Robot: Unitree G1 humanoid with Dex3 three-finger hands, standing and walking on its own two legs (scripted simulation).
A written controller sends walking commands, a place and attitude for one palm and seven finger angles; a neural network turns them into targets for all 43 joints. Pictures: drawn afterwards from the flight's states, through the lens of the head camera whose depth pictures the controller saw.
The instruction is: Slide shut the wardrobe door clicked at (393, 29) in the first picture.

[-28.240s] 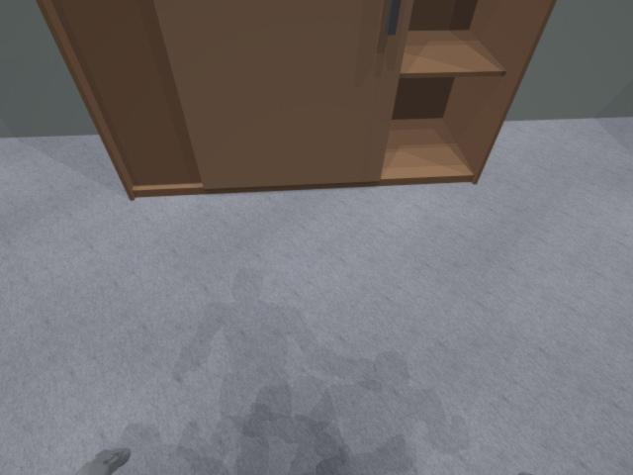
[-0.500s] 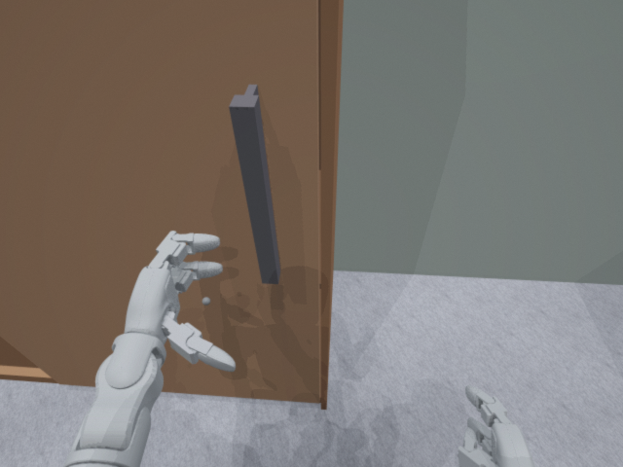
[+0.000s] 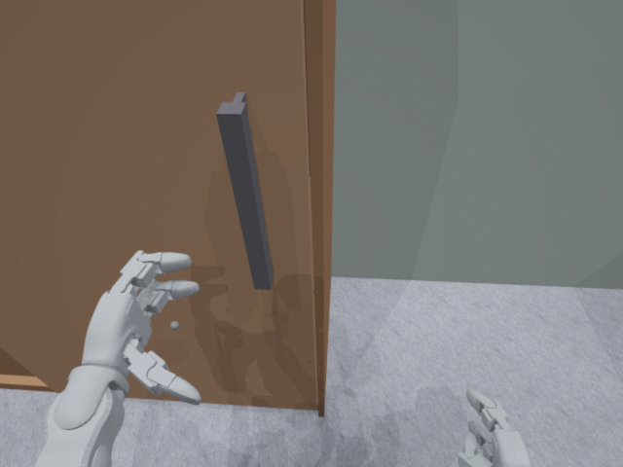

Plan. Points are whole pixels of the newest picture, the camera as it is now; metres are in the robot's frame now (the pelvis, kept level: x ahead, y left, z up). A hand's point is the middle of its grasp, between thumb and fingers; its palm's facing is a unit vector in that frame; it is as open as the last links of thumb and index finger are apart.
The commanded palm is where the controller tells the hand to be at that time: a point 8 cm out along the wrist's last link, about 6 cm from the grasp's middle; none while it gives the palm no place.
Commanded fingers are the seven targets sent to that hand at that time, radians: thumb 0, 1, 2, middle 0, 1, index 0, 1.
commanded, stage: draw the hand back to the body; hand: left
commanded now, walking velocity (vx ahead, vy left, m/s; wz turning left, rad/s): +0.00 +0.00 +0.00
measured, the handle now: (253, 204) +0.43 +0.12 +0.13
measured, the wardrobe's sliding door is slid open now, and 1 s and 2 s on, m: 0.00 0.00 0.00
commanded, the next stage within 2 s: step back with the hand held close in 1.34 s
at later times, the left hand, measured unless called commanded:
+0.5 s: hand (96, 342) +0.21 +0.24 +0.13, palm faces +0.31 -0.90 -0.30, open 13.3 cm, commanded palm +0.16 +0.28 +0.15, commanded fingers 0.00 0.10 0.51 -0.23 -0.77 -0.23 -0.77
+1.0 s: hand (18, 330) +0.19 +0.29 +0.18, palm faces +0.47 -0.79 -0.39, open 8.4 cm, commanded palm +0.14 +0.32 +0.19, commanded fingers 0.00 0.90 0.90 -0.20 -0.30 -0.20 -0.30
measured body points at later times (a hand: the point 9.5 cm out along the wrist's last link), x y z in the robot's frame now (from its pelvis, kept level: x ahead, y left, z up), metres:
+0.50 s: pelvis +0.00 +0.01 +0.01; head -0.02 +0.00 +0.46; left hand +0.18 +0.29 +0.15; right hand +0.20 -0.20 -0.06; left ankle -0.02 +0.13 -0.73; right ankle +0.01 -0.11 -0.73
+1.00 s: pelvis +0.01 +0.02 +0.01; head -0.02 +0.01 +0.46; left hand +0.16 +0.33 +0.20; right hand +0.20 -0.20 -0.06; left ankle -0.02 +0.13 -0.73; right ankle +0.01 -0.11 -0.73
